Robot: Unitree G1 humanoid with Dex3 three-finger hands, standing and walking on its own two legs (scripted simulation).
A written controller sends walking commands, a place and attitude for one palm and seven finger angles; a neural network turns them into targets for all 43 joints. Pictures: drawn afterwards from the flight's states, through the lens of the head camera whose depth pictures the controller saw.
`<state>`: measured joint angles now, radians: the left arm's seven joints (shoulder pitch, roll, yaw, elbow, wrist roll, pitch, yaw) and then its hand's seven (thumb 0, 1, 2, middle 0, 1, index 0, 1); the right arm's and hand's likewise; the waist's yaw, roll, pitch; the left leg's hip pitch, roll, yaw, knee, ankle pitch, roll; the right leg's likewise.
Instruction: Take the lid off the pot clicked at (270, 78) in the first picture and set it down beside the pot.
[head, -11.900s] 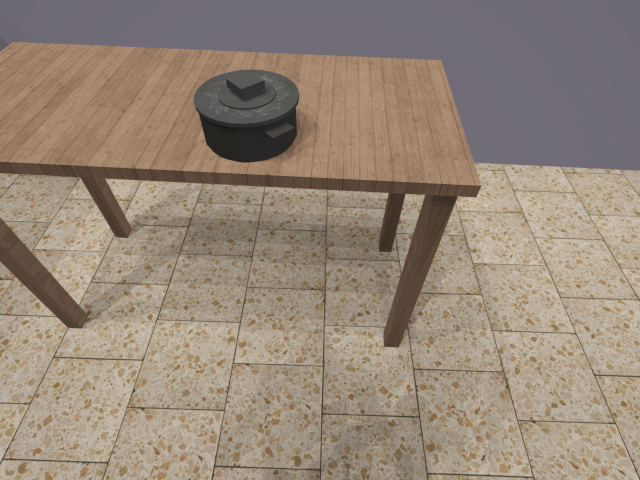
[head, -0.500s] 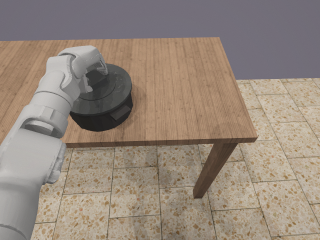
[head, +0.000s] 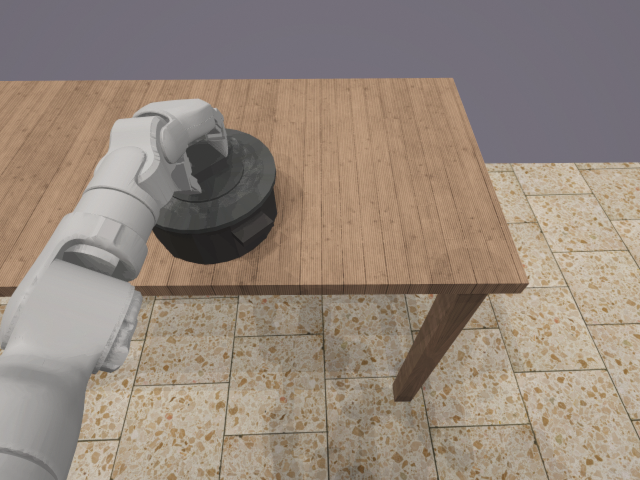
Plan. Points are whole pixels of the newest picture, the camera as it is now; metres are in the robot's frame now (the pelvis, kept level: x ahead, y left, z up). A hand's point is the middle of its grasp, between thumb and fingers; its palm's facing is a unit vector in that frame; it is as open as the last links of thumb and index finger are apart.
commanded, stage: close the fingers and squeeze the knob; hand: left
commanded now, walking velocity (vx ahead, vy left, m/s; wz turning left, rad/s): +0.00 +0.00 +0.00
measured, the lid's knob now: (199, 161) +0.51 +0.15 +0.11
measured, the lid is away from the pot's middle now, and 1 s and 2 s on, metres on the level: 0.00 0.00 0.01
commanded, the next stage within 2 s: lift the lid straight up in 0.88 s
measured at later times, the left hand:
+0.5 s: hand (189, 165) +0.48 +0.16 +0.13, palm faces -0.39 -0.07 -0.92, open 9.3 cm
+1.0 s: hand (188, 166) +0.48 +0.16 +0.13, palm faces -0.39 -0.07 -0.92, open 9.2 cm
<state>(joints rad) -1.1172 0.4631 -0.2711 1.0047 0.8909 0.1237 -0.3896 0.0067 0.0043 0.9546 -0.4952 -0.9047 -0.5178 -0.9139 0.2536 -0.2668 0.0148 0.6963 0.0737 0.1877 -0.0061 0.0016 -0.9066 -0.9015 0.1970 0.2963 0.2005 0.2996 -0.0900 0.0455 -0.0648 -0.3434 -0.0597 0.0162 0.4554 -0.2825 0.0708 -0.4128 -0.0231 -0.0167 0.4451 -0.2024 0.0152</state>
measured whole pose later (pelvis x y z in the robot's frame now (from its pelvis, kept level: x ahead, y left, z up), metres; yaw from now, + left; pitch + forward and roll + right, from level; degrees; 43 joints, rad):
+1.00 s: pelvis +0.00 +0.00 +0.00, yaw +0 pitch +9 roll -1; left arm -1.09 0.47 -0.25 0.99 0.90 0.12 -0.38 0.01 0.07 0.84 -0.56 -1.01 -0.51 -0.96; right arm 0.25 -0.26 0.02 0.69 0.07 0.19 -0.01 0.00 -0.91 -0.90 0.20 0.30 0.20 0.30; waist -0.09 0.04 -0.06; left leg -0.33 -0.06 0.02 0.45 -0.28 0.07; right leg -0.40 -0.02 -0.01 0.43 -0.19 0.01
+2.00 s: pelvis -0.01 +0.00 +0.00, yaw +0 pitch +7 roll +0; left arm -1.25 0.50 -0.25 1.01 0.91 0.19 -0.48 -0.02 0.06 0.83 -0.58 -1.00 -0.52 -0.95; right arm 0.26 -0.28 0.02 0.71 0.07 0.13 -0.02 0.00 -0.91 -0.90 0.20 0.30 0.20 0.30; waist -0.10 0.04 -0.04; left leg -0.28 -0.06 0.01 0.40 -0.25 0.06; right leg -0.35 -0.02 -0.02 0.39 -0.17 0.01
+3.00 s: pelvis -0.01 -0.01 +0.01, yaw +1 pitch +7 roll +0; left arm -1.43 0.52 -0.31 1.02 0.92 0.29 -0.57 -0.03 0.06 0.83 -0.59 -1.01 -0.52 -0.95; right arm 0.24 -0.28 0.03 0.72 0.07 0.13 -0.01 0.00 -0.91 -0.90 0.20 0.30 0.20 0.30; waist -0.09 0.04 -0.05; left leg -0.28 -0.06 0.00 0.39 -0.24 0.06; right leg -0.35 -0.03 -0.03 0.39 -0.17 0.01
